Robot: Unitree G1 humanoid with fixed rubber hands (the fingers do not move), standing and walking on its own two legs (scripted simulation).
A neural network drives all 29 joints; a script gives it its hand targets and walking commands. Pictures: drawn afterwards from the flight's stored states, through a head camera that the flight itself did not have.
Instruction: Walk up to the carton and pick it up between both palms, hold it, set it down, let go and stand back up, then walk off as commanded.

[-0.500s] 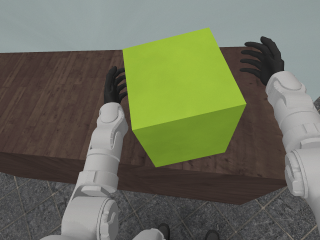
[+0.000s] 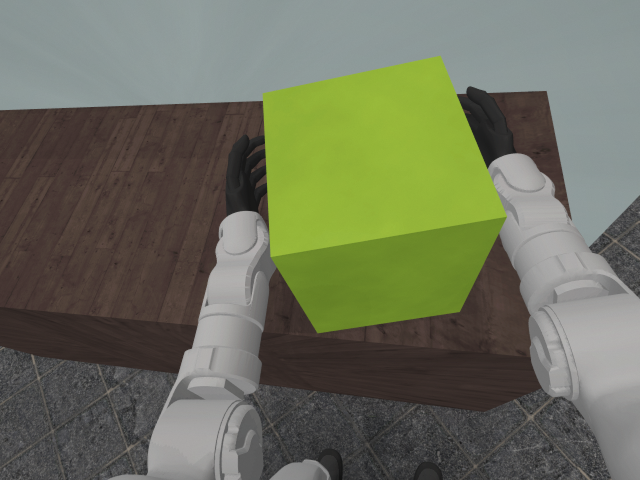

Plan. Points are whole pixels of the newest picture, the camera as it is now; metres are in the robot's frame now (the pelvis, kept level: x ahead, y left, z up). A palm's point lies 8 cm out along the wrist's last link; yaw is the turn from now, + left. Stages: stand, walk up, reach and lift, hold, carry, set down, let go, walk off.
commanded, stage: reach and lift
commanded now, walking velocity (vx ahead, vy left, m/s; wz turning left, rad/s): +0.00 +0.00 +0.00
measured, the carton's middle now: (370, 213) +0.42 +0.07 +0.03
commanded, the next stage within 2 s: none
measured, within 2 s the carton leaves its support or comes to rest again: leaves its support in 1.64 s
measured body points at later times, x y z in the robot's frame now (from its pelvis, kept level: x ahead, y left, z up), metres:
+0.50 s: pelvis +0.00 -0.01 +0.00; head +0.12 -0.04 +0.43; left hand +0.39 +0.21 +0.08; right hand +0.52 -0.06 +0.06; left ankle -0.01 +0.14 -0.73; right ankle +0.03 -0.11 -0.73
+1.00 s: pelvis +0.00 -0.01 +0.00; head +0.11 -0.04 +0.43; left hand +0.38 +0.21 +0.08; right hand +0.52 -0.06 +0.07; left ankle -0.01 +0.14 -0.73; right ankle +0.03 -0.11 -0.73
